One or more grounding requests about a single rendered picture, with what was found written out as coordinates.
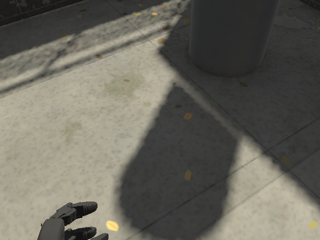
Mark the left robot hand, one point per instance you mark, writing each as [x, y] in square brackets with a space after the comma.
[54, 227]

